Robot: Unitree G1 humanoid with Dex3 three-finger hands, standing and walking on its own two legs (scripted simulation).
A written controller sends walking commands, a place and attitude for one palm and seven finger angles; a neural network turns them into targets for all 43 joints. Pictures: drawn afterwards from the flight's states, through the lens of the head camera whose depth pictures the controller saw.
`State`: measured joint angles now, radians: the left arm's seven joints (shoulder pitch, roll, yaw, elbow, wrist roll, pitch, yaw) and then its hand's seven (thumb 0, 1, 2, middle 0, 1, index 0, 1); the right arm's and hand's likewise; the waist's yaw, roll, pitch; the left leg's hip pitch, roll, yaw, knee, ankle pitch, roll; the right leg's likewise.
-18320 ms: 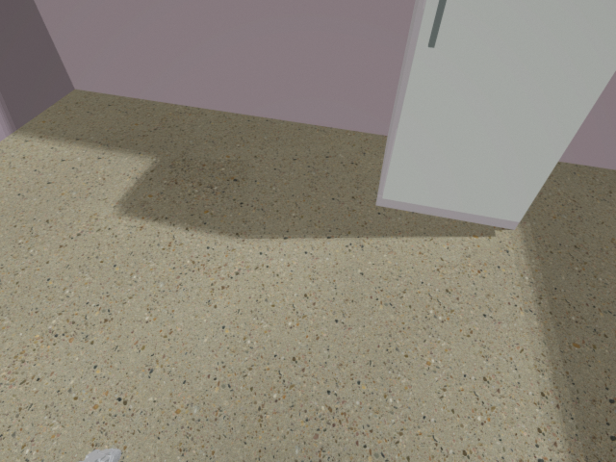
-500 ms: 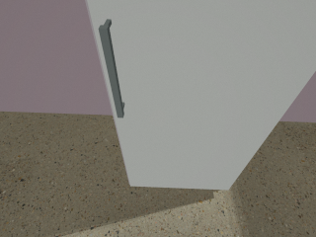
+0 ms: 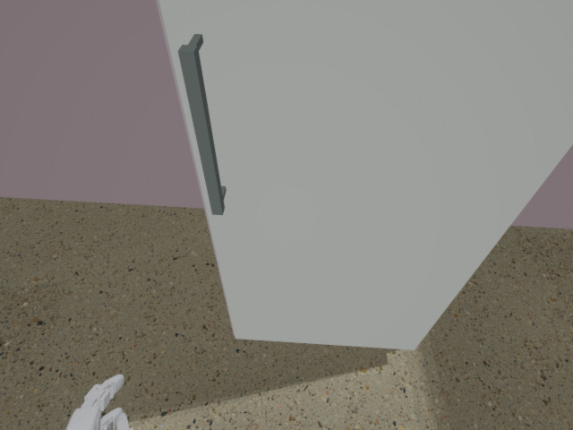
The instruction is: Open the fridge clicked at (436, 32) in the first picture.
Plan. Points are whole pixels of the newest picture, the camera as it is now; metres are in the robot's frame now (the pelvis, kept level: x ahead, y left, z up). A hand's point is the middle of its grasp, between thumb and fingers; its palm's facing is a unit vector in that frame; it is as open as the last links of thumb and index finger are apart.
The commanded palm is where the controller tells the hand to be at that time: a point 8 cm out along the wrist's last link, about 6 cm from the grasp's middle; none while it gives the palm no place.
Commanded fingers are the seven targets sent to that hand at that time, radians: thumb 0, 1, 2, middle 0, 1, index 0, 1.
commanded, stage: raise the hand to about handle height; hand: left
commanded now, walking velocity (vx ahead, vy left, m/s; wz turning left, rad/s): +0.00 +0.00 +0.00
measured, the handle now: (209, 138) +0.48 +0.16 +0.16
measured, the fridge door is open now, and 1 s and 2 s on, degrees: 0 0 0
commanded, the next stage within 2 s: move the hooked fingers beside the handle in 2.00 s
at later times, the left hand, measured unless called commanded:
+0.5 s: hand (118, 365) +0.19 +0.23 +0.01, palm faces +0.05 -1.00 -0.07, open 9.7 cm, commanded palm +0.16 +0.29 +0.03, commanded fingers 0.00 0.18 0.59 -0.25 -0.76 -0.25 -0.76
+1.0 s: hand (80, 295) +0.24 +0.27 +0.09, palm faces +0.07 -0.99 -0.08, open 12.6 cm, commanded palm +0.21 +0.32 +0.11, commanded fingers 0.00 -0.41 0.34 -0.29 -1.14 -0.29 -1.14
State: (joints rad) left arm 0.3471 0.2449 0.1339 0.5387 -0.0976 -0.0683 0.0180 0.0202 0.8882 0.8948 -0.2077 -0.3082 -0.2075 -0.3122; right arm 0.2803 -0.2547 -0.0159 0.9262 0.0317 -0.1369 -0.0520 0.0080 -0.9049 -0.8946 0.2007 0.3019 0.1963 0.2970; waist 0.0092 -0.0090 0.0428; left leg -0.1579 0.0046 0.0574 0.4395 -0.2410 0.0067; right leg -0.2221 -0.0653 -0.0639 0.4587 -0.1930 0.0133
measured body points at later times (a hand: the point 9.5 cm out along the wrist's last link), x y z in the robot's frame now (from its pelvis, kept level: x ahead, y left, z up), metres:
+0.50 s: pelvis +0.01 -0.01 -0.06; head +0.04 +0.00 +0.39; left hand +0.18 +0.29 +0.02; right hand +0.22 -0.24 -0.11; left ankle +0.00 +0.11 -0.74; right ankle +0.03 -0.13 -0.74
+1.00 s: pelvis +0.02 +0.01 -0.02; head +0.02 +0.01 +0.43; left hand +0.23 +0.33 +0.10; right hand +0.21 -0.22 -0.08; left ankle +0.00 +0.11 -0.74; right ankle +0.03 -0.13 -0.74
